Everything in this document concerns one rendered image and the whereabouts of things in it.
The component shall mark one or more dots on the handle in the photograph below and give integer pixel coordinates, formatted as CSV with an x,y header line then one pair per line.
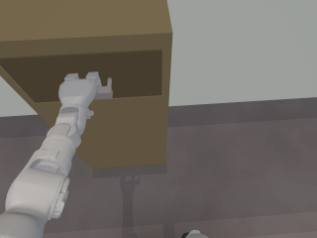
x,y
104,92

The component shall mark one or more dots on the robot left upper arm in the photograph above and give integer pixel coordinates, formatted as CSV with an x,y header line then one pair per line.
x,y
38,197

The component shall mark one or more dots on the drawer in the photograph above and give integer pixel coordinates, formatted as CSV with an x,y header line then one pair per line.
x,y
133,73

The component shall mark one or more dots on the left robot hand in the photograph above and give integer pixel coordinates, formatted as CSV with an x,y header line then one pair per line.
x,y
80,91

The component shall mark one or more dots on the cabinet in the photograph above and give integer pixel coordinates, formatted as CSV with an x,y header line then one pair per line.
x,y
125,131

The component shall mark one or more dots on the left robot forearm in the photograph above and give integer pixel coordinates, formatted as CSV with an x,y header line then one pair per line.
x,y
58,148

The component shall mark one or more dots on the right robot shin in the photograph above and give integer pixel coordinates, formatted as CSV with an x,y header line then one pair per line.
x,y
194,232

